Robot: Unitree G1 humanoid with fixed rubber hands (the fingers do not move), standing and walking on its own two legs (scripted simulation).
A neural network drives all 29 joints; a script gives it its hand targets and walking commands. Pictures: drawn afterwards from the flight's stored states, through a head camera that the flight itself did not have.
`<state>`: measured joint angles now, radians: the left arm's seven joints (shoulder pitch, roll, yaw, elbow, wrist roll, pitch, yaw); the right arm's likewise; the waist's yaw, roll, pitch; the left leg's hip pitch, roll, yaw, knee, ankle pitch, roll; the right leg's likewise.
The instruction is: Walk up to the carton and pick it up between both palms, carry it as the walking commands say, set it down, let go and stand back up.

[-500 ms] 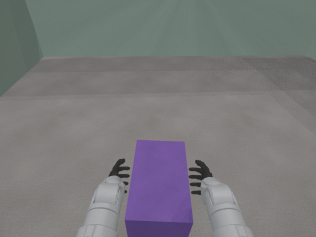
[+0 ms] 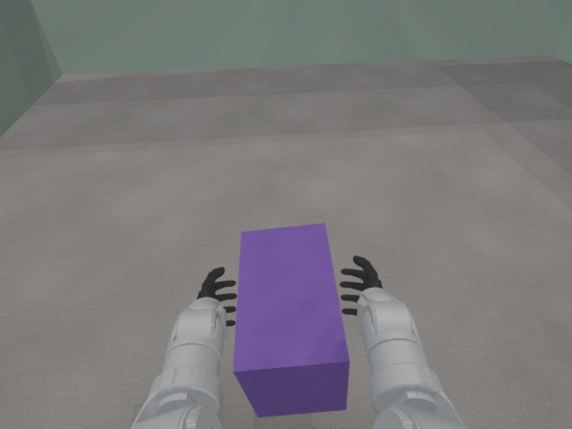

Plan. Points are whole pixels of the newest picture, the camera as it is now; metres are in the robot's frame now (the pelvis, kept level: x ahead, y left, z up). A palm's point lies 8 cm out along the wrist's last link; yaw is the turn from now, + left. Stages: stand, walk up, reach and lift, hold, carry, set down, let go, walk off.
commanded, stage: set down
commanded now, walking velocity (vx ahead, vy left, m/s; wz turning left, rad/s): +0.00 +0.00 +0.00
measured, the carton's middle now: (292, 318) +0.36 +0.01 -0.10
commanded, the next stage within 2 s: none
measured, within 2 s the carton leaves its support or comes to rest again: neither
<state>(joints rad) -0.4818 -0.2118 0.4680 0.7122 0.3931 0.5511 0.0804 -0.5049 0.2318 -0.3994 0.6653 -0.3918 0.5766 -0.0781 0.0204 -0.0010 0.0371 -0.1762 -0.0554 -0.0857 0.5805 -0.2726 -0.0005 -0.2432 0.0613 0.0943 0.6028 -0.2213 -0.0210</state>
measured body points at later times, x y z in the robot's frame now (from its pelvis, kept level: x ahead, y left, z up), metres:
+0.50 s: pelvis -0.01 +0.00 -0.04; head +0.09 +0.01 +0.40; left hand +0.35 +0.13 -0.09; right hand +0.35 -0.12 -0.07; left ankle +0.04 +0.13 -0.73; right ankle +0.07 -0.10 -0.73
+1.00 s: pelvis -0.01 +0.02 -0.10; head +0.17 +0.01 +0.32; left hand +0.36 +0.13 -0.19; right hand +0.37 -0.12 -0.18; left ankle +0.04 +0.13 -0.73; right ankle +0.07 -0.10 -0.73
